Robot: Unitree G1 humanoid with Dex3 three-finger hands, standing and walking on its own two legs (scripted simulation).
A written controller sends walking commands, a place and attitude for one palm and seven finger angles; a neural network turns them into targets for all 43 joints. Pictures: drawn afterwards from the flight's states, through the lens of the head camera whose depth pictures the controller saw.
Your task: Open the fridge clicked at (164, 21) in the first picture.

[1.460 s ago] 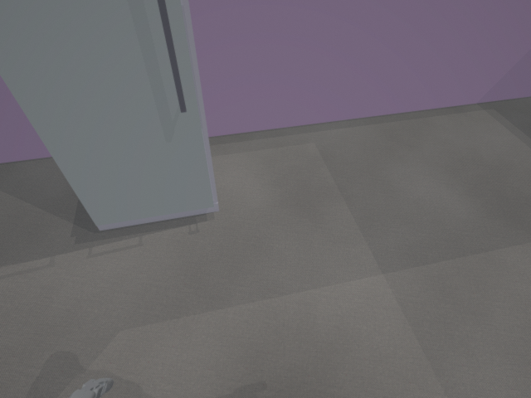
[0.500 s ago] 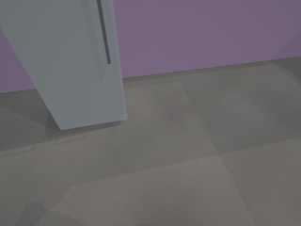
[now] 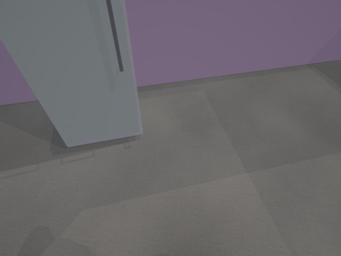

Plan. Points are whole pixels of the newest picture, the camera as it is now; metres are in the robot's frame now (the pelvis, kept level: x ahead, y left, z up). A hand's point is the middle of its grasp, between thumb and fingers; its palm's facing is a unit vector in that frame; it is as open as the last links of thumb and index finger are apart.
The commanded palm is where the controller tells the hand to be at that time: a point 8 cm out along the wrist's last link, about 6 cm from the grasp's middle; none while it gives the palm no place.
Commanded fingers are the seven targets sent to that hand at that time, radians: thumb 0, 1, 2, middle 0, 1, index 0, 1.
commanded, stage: walk to a spot facing it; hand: right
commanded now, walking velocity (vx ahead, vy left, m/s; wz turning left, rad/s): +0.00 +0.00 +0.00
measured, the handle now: (112, 19) +0.98 +0.31 +0.11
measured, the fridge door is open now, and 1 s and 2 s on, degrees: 0 0 0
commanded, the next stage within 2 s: none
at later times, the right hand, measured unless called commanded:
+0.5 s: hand out of the picture +0.06 -0.18 -0.18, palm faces -0.14 +0.95 -0.27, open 7.4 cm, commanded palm none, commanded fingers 0.00 -0.90 -0.90 0.20 0.30 0.20 0.30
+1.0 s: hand out of the picture +0.13 -0.21 -0.18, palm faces -0.36 +0.91 -0.20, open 7.4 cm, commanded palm none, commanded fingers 0.00 -0.90 -0.90 0.20 0.30 0.20 0.30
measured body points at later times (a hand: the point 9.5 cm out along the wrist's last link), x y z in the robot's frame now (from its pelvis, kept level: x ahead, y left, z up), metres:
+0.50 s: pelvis -0.02 +0.02 -0.03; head +0.01 +0.05 +0.42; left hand +0.03 +0.28 -0.18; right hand +0.06 -0.23 -0.16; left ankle -0.01 +0.11 -0.75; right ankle +0.00 -0.12 -0.72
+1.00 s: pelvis +0.00 -0.03 +0.00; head +0.01 -0.06 +0.44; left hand -0.04 +0.24 -0.12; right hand +0.15 -0.26 -0.16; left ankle -0.03 +0.10 -0.69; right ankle +0.01 -0.13 -0.75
